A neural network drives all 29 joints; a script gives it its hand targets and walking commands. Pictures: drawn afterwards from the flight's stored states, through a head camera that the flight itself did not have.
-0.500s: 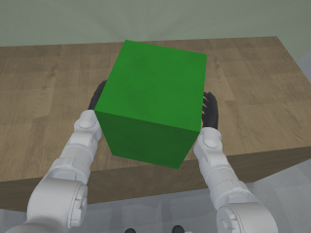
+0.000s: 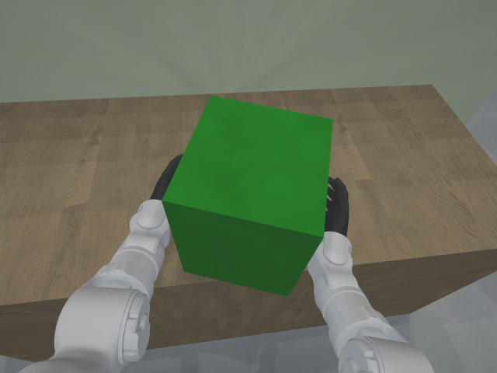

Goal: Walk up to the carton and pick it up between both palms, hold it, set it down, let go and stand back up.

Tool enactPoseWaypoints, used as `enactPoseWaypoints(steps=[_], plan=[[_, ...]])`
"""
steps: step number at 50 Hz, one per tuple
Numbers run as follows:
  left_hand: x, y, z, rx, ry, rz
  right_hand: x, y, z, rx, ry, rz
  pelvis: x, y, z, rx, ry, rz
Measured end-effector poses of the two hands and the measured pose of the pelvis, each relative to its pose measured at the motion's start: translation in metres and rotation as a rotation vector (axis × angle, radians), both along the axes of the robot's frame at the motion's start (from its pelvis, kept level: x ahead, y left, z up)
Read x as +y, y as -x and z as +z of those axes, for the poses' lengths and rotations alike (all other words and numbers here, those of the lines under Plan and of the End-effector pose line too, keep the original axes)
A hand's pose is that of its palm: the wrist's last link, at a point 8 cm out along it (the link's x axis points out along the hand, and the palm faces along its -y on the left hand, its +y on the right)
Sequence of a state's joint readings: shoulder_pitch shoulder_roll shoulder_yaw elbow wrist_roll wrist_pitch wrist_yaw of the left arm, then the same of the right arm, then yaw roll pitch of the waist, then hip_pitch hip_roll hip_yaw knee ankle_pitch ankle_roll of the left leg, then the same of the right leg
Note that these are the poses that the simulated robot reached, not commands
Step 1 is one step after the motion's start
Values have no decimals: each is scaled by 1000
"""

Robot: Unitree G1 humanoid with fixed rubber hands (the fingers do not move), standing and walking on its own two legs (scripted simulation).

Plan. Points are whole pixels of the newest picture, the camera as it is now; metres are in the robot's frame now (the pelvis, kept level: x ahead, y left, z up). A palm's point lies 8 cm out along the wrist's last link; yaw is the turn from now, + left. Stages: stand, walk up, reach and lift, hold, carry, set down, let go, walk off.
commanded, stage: reach and lift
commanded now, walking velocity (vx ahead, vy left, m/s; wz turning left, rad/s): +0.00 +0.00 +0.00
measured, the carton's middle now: (251, 202) +0.40 -0.03 +0.02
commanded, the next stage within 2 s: none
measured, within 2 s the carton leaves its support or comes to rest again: leaves its support in 1.06 s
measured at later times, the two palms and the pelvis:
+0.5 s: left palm (166, 193) +0.43 +0.11 +0.02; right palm (333, 222) +0.35 -0.17 +0.01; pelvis +0.01 +0.00 +0.00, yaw +0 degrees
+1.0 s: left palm (168, 191) +0.43 +0.11 +0.03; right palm (335, 224) +0.35 -0.17 +0.01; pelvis +0.01 +0.00 +0.00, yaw +0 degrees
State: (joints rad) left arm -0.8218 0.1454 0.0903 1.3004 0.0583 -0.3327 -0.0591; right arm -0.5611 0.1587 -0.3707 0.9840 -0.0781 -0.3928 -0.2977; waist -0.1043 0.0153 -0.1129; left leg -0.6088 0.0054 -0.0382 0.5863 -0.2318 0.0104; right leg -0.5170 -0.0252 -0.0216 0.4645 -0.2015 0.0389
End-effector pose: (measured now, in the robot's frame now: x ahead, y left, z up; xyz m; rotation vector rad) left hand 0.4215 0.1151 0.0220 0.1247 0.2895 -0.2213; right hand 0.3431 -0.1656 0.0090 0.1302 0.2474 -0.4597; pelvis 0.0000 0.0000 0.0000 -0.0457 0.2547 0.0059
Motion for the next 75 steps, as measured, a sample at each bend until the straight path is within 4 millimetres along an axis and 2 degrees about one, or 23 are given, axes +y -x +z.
enactPoseWaypoints(steps=[16, 48, 61, 68, 75], plan=[[0, -7, -5, 3, 12, 8, 0, -8, -1, 8, 12, 4, 0, -7, 0, 6, -1, 0], [-4, -7, 3, -13, -22, -3, -3, -5, -1, 3, -3, -4, -1, -8, 0, 2, -1, -1], [-20, -3, 29, -67, -115, -57, -13, 12, 4, -19, -21, -33, -2, -6, 1, -9, -1, -1], [-22, 2, 48, -85, -128, -48, -15, 14, 20, -31, -24, -26, -4, -2, 2, -50, -2, 0], [-21, 3, 69, -97, -108, -31, -16, 11, 45, -35, 12, -6, -4, 2, 3, -91, -3, 2]])
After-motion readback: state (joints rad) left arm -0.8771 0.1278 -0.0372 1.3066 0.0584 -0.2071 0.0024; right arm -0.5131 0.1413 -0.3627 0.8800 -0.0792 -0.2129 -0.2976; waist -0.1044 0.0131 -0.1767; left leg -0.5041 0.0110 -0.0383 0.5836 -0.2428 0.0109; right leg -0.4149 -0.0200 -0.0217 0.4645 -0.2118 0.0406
